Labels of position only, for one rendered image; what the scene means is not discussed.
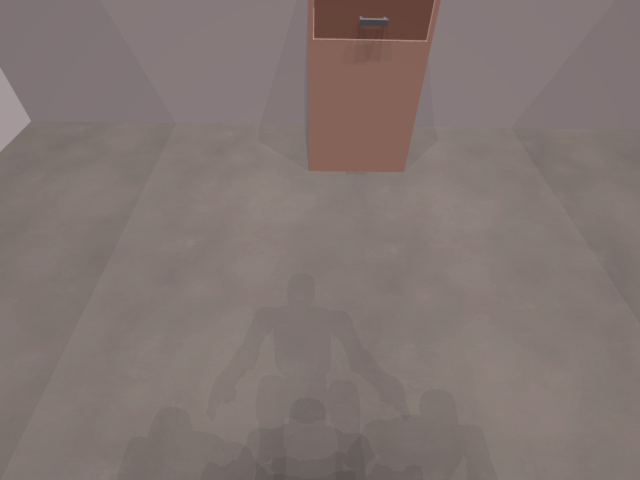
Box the cabinet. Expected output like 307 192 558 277
308 0 441 172

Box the drawer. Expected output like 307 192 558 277
314 0 434 40

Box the handle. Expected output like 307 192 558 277
359 16 389 26

